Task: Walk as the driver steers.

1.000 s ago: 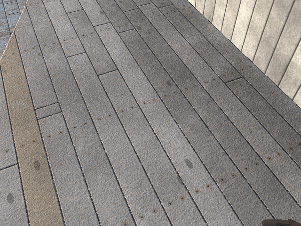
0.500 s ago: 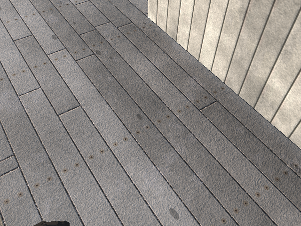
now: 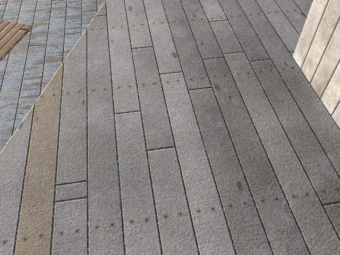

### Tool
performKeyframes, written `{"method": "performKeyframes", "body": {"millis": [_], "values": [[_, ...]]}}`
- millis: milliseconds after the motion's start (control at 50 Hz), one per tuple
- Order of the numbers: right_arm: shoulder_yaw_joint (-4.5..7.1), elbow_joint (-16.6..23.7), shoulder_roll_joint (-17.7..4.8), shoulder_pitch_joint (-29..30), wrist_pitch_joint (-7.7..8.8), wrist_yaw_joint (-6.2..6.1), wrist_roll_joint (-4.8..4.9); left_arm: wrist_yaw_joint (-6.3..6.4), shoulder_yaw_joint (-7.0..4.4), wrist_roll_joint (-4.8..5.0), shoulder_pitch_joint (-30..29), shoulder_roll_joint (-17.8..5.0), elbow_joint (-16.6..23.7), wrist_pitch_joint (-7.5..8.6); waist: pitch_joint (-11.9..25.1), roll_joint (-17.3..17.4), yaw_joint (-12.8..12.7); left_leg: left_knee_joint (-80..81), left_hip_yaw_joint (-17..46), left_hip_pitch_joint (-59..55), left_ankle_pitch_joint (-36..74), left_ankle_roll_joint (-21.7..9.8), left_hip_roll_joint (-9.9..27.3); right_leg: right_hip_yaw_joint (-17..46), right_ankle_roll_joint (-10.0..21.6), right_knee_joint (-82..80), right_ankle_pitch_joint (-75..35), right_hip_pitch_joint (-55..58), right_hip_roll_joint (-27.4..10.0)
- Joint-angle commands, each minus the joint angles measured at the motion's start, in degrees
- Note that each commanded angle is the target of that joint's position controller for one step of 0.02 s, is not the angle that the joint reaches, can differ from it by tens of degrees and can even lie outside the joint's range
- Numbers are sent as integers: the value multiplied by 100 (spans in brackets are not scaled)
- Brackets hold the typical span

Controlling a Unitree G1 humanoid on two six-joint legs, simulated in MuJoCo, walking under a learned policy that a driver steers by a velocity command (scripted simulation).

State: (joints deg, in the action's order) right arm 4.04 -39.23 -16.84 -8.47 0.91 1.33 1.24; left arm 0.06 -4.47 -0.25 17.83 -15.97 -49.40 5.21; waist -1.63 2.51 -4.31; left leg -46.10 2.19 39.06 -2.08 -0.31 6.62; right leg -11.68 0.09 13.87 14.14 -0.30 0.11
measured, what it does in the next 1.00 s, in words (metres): walks ahead, turning left: left foot, then right foot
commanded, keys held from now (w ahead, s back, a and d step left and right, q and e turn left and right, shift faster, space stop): q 0.68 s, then no key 0.32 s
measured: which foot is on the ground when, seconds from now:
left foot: up 0.00-0.12, down 0.14-0.66, up 0.68-0.98, down 1.00-1.00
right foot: down 0.00-0.14, up 0.16-0.64, down 0.66-1.00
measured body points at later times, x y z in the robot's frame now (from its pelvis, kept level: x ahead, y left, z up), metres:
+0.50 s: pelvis +0.17 +0.05 +0.00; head +0.21 +0.09 +0.44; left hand +0.27 +0.37 -0.11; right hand +0.38 -0.19 -0.09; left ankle +0.20 +0.13 -0.74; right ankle +0.29 -0.10 -0.69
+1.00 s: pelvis +0.21 +0.04 -0.01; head +0.24 +0.05 +0.44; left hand +0.18 +0.34 -0.11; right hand +0.48 -0.11 -0.10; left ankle +0.14 +0.15 -0.74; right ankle +0.29 -0.08 -0.74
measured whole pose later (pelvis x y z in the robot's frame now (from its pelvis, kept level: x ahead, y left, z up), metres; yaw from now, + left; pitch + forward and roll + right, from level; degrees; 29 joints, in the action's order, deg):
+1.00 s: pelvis +0.21 +0.04 -0.01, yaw +29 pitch +1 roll +0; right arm 3.5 -36.7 -16.2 -9.8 -3.3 -0.7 0.5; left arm 0.8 -2.9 0.7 9.5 -15.1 -43.5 -0.8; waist -2.8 0.5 -1.5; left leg -30.5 2.8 14.3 -15.7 2.9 -0.3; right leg 0.6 -1.3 29.0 14.0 -15.7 -2.4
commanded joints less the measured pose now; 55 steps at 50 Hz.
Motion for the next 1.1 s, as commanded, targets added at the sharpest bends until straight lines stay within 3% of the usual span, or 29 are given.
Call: {"method": "performKeyframes", "body": {"millis": [20, 80, 120, 140, 160, 180, 200, 240, 260, 300, 360, 460, 520, 580, 640, 660, 680, 700, 720, 760, 840, 900, 960, 1000, 1020, 1040, 1060, 1080, 1100], "values": [[-4, 557, -157, 527, 58, 114, -11, 44, -236, 76, -342, -1027, 354, 5, -367, -504, 66, 623, -212, -151, 158, -117, -10, 343, 848, -467, -1924, -163, -1607], [118, 692, -381, 385, 31, 180, -96, 96, -305, 205, -424, -1238, 353, -145, -109, -727, 290, 921, -615, -723, -477, -338, -412, 105, 622, 510, -4145, 217, -1639], [364, 389, -783, -863, 11, 145, -102, 121, -302, 312, -593, -1222, 424, -215, 595, -635, 987, 1528, -840, -2351, -69, -639, -936, -101, 329, 2267, -4819, -31, -1328], [532, 255, -1220, -1478, -37, 13, -103, 110, -225, 174, -399, -1011, 467, -186, 1000, -33, 1238, 1708, -183, -3782, 1539, -886, -623, -155, -54, 3840, -3175, -1134, -995], [564, 401, -1862, -1198, -59, -94, -157, 34, 17, -223, 202, -227, 692, -123, 1479, 1664, 466, 1283, 2134, -5502, 4031, -1822, 909, 143, -479, 6002, 2455, -3367, -31], [472, 728, -1625, -1204, 21, -6, -196, -20, 12, -70, 269, -654, 631, -44, 2920, 927, 803, 1942, 3709, -5787, 3000, -2517, 1558, 1549, -453, 6875, 2784, -3593, 147], [386, 744, -1292, -972, 75, 57, -173, -15, -76, 157, -430, -946, 767, -49, 2343, 251, 928, 2205, 3031, -5322, 2482, -2234, 1265, 1705, -337, 6851, 2187, -3884, -85], [280, 698, -912, -410, 89, 10, -20, 130, -50, 37, -742, -841, 804, -117, 1140, -154, 592, 2417, 2108, -3844, 1793, -1734, 742, 1619, -294, 6039, 1316, -3933, -443], [250, 752, -838, -210, 66, -31, -72, 168, -81, -1, -677, -906, 812, -191, 976, -22, 401, 2557, 1895, -3205, 1825, -1652, 596, 1669, -286, 5768, 1099, -3552, -511], [257, 811, -875, -67, 56, -74, -195, 185, -84, -35, -533, -835, 788, -302, 971, 93, 229, 2670, 1693, -2606, 2146, -1623, 455, 1610, -323, 5426, 898, -3102, -406], [298, 750, -995, -171, 27, -178, -147, 229, -26, -74, -656, -660, 816, -367, 1087, 89, 245, 2593, 1544, -2506, 2328, -1580, 313, 1626, -464, 4713, 614, -3088, -246], [293, 784, -994, -131, -166, -327, -87, 211, -6, -12, -1216, -627, 983, -465, 915, 339, 422, 2671, 1930, -2419, 28, -1279, 68, 1807, -547, 3651, 38, -3098, -73], [297, 786, -980, -169, -230, -333, -108, 181, -8, 10, -1420, -629, 1070, -415, 752, 534, 523, 2595, 2247, -2466, -379, -1248, 34, 1874, -515, 3088, 137, -2939, 38], [295, 807, -954, -196, -279, -306, -87, 121, -29, 34, -1423, -659, 1113, -313, 795, 648, 560, 2278, 2579, -2739, 307, -1228, 45, 1864, -417, 2477, 411, -2596, 155], [260, 883, -857, -19, -343, -318, 18, 46, -106, 35, -958, -736, 998, -233, 817, 586, 267, 1799, 2613, -2598, 397, -887, -289, 1761, -167, 802, -682, -1495, 13], [191, 911, -615, -228, -349, -316, -23, 68, -191, -48, -852, -1073, 1024, -252, 989, -97, 384, 1059, 2170, -2053, -977, -583, -666, 2450, 190, 642, -1308, -754, -943], [174, 1019, -518, -509, -315, -299, 4, 103, -279, -180, -1025, -1522, 1026, -341, 702, -1785, 747, 34, 946, -788, -3125, -191, -1655, 3703, 1106, 537, -2849, -417, -2015], [313, 949, -1043, -475, -245, -284, -121, 102, -232, -206, -921, -1178, 1080, -339, 764, -1706, 499, -1362, 763, -483, -3606, 138, -1389, 4228, 1702, 522, -3276, -551, -2516], [398, 821, -1232, -504, -248, -272, -91, 127, -150, -152, -1046, -907, 1153, -341, 741, -1202, 515, -1964, 815, -506, -3254, 261, -1233, 3701, 1604, 662, -3245, -626, -2246], [357, 643, -964, -515, -362, -318, -84, 139, -90, 1, -1271, -701, 1173, -380, 562, -886, 547, -2347, 751, -406, -2733, 451, -1179, 2878, 1177, 815, -2946, -626, -1621], [158, 740, -443, -180, -385, -295, -30, 146, -81, -16, -1146, -756, 1082, -487, 581, -1202, 401, -1293, 297, -807, -2394, 588, -1078, 2211, 1163, 753, -3013, -525, -1253], [58, 789, -299, 14, -366, -248, -69, 122, -110, 13, -1108, -876, 1028, -543, 712, -1490, 267, 93, -2, -1683, -2354, 554, -819, 2111, 1201, 777, -2918, -617, -1297], [94, 629, -388, -200, -357, -207, -54, 88, -101, 110, -1009, -958, 931, -567, 639, -1464, 331, 1596, -228, -2402, -1526, 386, -836, 2187, 1148, 925, -2471, -761, -1304], [98, 544, -485, -335, -339, -201, -125, 66, -12, 141, -717, -770, 784, -508, 590, -1142, 394, 2775, -5, -3417, -327, 68, -710, 2086, 667, 1032, -1707, -1325, -1123], [142, 599, -813, -428, -342, -252, -177, 22, 74, -38, -593, -555, 797, -435, 854, -323, 278, 2621, 860, -4064, 882, -167, 75, 1718, 224, 1579, -810, -1779, -780], [120, 545, -865, -80, -339, -239, -275, 4, 166, -109, -493, -236, 839, -368, 813, 869, -38, 2422, 1193, -3368, 751, -669, 529, 1222, -145, 1431, 354, -1708, -366], [26, 644, -432, 145, -282, -185, -281, 36, 137, -158, -827, -490, 798, -371, 650, 568, 218, 2528, 1135, -2938, -142, -760, 335, 1271, -336, 1373, 167, -1351, -381], [-25, 557, -294, 126, -232, -157, -319, 34, 116, -144, -978, -562, 785, -374, 524, 459, 253, 2542, 986, -2843, -708, -577, 99, 1247, -382, 1292, -188, -1275, -357], [0, 509, -404, 41, -192, -153, -324, 62, 107, -118, -1005, -582, 713, -392, 411, 409, 326, 2559, 879, -2739, -928, -439, -71, 1195, -403, 1336, -332, -1219, -329]]}}
Keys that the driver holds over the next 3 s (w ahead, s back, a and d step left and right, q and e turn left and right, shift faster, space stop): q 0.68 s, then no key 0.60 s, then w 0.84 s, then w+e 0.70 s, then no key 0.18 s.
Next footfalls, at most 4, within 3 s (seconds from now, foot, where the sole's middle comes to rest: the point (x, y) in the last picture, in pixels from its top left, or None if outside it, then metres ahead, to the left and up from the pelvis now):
0.14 left None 0.24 0.14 -0.78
0.66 right None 0.32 -0.06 -0.78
1.00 left None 0.17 0.17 -0.78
2.04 left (102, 226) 0.57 0.35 -0.78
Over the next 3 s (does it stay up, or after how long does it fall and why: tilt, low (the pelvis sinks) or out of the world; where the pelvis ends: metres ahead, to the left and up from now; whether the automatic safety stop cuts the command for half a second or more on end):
stays up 0.97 0.35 0.00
